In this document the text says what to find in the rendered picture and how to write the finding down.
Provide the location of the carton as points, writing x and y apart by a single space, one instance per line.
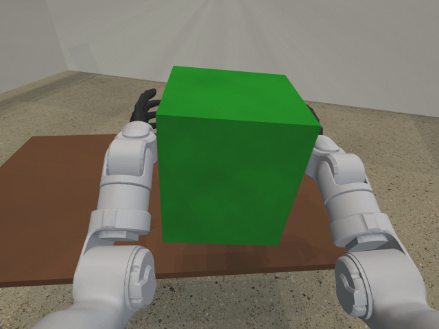
233 147

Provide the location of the table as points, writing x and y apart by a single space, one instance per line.
50 186

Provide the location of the robot left hand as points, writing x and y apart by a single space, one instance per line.
143 105

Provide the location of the robot right hand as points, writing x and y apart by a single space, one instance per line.
321 129

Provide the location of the right robot forearm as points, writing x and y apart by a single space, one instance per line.
356 220

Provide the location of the robot right upper arm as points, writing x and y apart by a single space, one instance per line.
383 288

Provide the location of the robot left upper arm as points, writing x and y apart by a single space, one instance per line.
112 283

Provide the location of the left robot forearm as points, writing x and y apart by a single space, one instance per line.
122 209

